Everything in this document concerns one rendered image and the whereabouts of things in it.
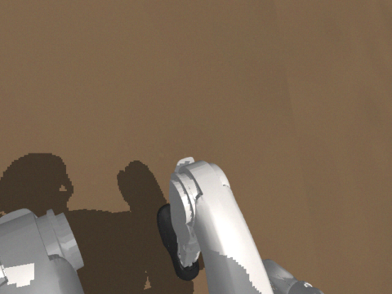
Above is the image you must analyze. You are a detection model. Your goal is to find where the right robot hand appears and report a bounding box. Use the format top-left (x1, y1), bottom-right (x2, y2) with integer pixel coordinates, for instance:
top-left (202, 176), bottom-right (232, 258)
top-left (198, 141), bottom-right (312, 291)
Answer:
top-left (262, 259), bottom-right (299, 294)

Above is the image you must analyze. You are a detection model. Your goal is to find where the right robot foot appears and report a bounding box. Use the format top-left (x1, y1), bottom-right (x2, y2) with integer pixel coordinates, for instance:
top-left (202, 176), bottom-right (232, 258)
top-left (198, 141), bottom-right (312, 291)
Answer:
top-left (157, 204), bottom-right (199, 281)

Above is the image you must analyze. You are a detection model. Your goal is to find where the right robot arm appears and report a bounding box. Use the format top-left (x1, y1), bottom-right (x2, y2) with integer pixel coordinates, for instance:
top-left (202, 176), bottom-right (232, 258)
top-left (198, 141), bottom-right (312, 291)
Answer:
top-left (288, 281), bottom-right (324, 294)

